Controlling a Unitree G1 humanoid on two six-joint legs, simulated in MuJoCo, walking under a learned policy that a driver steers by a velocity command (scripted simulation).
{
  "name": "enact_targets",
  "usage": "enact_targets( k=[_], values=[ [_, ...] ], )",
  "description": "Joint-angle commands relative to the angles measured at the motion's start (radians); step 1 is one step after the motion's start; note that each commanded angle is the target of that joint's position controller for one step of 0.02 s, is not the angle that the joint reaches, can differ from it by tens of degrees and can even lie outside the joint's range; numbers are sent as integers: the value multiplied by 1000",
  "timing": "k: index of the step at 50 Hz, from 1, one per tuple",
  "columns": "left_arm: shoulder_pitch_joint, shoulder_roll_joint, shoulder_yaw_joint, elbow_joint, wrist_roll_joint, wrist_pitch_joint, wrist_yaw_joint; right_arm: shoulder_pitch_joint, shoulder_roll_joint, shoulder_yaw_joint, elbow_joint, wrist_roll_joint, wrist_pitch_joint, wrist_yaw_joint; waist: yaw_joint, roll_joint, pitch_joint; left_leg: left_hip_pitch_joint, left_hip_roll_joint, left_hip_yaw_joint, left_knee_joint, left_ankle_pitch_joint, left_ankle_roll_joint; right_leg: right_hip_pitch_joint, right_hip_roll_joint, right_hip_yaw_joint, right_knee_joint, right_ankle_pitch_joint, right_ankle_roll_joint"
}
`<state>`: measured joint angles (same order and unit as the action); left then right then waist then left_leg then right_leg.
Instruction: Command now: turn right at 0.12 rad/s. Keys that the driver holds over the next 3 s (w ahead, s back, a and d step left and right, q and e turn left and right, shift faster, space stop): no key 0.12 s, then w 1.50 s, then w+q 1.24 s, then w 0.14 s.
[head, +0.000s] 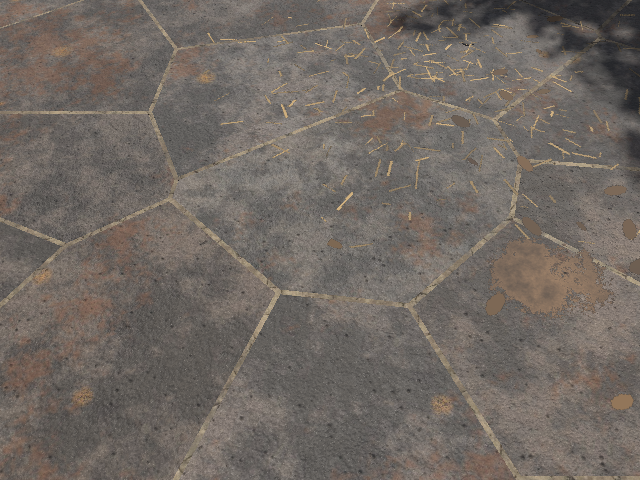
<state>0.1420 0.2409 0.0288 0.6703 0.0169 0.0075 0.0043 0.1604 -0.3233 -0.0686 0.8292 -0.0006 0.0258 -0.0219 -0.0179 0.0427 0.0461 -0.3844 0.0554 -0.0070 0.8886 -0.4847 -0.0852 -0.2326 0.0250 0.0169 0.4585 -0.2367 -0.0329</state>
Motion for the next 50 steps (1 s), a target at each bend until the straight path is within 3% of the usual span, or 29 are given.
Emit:
enact_targets(
  k=[1, 4, 6, 8, 9, 10, 11, 13, 15, 17, 19, 20, 21, 22, 23, 25, 27, 32, 37, 39, 40, 41, 42, 43, 44, 45, 46, 48, 50],
  values=[
    [-53, 143, 41, -38, -4, -18, 7, 16, -56, -12, -38, 4, -7, -4, -1, -179, -110, 25, 17, -20, -54, 56, -9, 84, -217, 153, -104, 490, -174],
    [-43, 144, 40, -8, -4, -10, 6, -11, -51, -3, -41, 6, -9, -3, 23, -183, -109, 86, 5, -6, -217, 91, -3, 92, -224, 186, -97, 413, -185],
    [-63, 129, 32, 10, -14, -7, 4, 25, -45, 1, -22, 3, -13, 1, -8, -165, -103, 185, -7, 10, -416, 245, 17, 59, -204, 186, -85, 305, -156],
    [-7, 116, 27, 44, -7, -12, 1, 63, -86, 0, -7, -14, -18, 2, 2, -97, -110, 321, 35, -43, -488, 389, 63, -33, -130, 160, -86, -91, -70],
    [8, 122, 32, 36, 0, -14, -2, 63, -161, -20, 4, 3, -16, -2, 44, 4, -78, 273, 45, -41, -439, 171, 115, -83, -52, 92, -67, -275, -45],
    [-43, 129, 31, 28, -2, -13, 2, 75, -150, -25, 9, 13, -20, 1, 3, 47, -32, 161, 49, -91, -503, -127, 171, -84, 0, 25, 8, -354, -16],
    [-66, 126, 34, 20, -14, -20, 7, 79, -132, -18, 4, 6, -30, 0, -9, 87, 18, 117, 89, -173, -588, -257, 199, -120, 17, -8, 97, -347, -5],
    [-62, 99, 37, 18, -36, -38, 8, 100, -143, -21, 15, 5, -51, -3, -7, 209, 81, 115, 223, -378, -713, -327, 272, -179, 30, -66, 249, -236, 0],
    [-58, 99, 43, 17, -41, -61, -3, 99, -139, -21, 13, 18, -65, -8, -1, 191, 89, 136, 263, -407, -718, -240, 289, -201, -18, -26, 254, -246, -31],
    [17, 77, 43, 54, -45, -78, -16, 33, -137, -19, -7, 37, -64, -3, 54, 148, 67, 74, 195, -282, -679, -134, 243, -13, -10, -59, 38, -169, -61],
    [153, 115, 67, 125, -37, -77, -18, 7, -90, -7, -21, 27, -68, -1, 99, 76, -8, -27, 104, -146, -515, 39, 187, 238, -14, -25, -25, -28, -56],
    [259, 185, 87, 147, -33, -78, -13, -20, -20, 14, -50, 17, -80, 3, 126, -130, -42, -179, -10, -7, -230, 113, 118, 370, -176, 257, -144, -185, -122],
    [324, 257, 102, 147, -32, -86, -25, -55, -39, 12, -97, 26, -99, -3, 154, -296, -31, -358, -70, 7, 26, -27, 94, 418, -368, 616, -283, -277, -253],
    [294, 204, 82, 148, -26, -99, -25, -48, -82, -4, -99, 43, -111, -1, 118, -221, 20, -467, -20, -65, 202, -71, 108, 402, -417, 663, -290, -283, -296],
    [261, 162, 68, 138, -26, -110, -23, -20, -83, -5, -86, 51, -120, 9, 90, -169, 47, -511, 18, -90, 255, 13, 134, 405, -378, 568, -284, -246, -268],
    [221, 150, 59, 132, -22, -112, -23, -28, -72, -7, -77, 34, -132, 24, 66, -114, 54, -528, 67, -73, 220, 160, 152, 394, -321, 406, -300, -79, -206],
    [229, 125, 47, 135, -17, -100, -19, -50, -42, 0, -81, 25, -130, 46, 62, -129, 31, -457, 78, -36, 135, 244, 137, 352, -264, 259, -310, 173, -172],
    [280, 177, 53, 159, -26, -86, 5, -216, 28, 34, -146, 19, -122, 69, 101, -124, 53, -268, 11, 52, -222, 460, 73, 195, -199, 80, -349, 260, -157],
    [306, 198, 61, 194, -41, -85, 8, -265, -30, 22, -180, 28, -122, 79, 70, -140, 76, -189, -13, 22, -360, 503, 125, 266, -275, 68, -327, 334, -129],
    [289, 220, 69, 195, -35, -77, 10, -185, -71, 4, -164, 24, -121, 75, 12, -161, 1, -63, -52, 47, -360, 450, 162, 319, -279, 43, -204, 634, -104],
    [275, 221, 69, 195, -31, -68, 11, -60, -101, -16, -129, 23, -117, 67, -58, -161, -81, 99, -83, 72, -362, 435, 189, 302, -251, 12, -49, 783, -83],
    [278, 204, 60, 188, -23, -61, 16, 105, -137, -37, -80, 24, -111, 55, -131, -148, -182, 344, -65, 54, -342, 431, 216, 186, -208, -13, 160, 753, -52],
    [346, 120, 36, 158, -9, -65, 14, 246, -220, -56, -54, 1, -104, 44, -128, 43, -333, 699, 175, -283, -344, 309, 316, -135, -105, -46, 537, 365, -6],
    [429, 35, 9, 170, -26, -88, 8, 259, -215, -46, -43, 1, -108, 57, -76, 240, -458, 811, 328, -740, -549, 40, 418, -345, 40, 84, 779, -341, 17],
    [318, 149, 39, 154, -57, -105, 1, 192, -133, -24, -47, 14, -113, 58, -91, 156, -302, 697, 293, -710, -626, -67, 368, -456, -17, 135, 874, -319, 4],
    [228, 181, 47, 126, -71, -114, -1, 114, -103, -15, -57, 16, -115, 56, -68, 92, -158, 540, 266, -558, -646, -5, 332, -488, -69, 95, 856, -221, -12],
    [189, 172, 46, 120, -59, -119, 6, 51, -88, -11, -65, 9, -119, 57, -33, 9, -97, 397, 230, -449, -664, 119, 316, -446, -117, 74, 805, -129, -14],
    [213, 147, 51, 131, -38, -103, 9, -2, -50, -2, -68, -15, -131, 61, 29, 34, -72, 235, 170, -318, -713, 271, 307, -335, -172, 84, 733, -34, -10],
    [229, 116, 47, 137, -34, -81, 11, 1, -47, -2, -53, -7, -144, 62, 50, 35, -62, 177, 152, -250, -758, 326, 326, -312, -184, 72, 688, -13, 4]
  ],
)
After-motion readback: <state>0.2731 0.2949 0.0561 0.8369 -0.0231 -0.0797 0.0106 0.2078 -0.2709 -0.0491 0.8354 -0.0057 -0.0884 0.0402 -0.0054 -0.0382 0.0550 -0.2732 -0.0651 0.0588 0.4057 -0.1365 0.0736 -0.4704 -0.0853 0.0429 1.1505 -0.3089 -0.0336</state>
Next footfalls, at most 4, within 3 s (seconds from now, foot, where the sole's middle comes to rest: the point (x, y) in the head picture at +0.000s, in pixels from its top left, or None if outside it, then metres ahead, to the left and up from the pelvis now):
0.16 left None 0.03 0.14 -0.78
0.82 left None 0.41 0.14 -0.78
1.38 right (384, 363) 0.73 -0.09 -0.78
1.92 left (278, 266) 1.01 0.16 -0.78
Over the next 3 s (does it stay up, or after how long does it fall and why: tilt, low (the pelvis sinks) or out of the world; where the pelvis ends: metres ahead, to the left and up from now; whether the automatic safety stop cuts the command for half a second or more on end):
stays up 1.38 0.29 -0.02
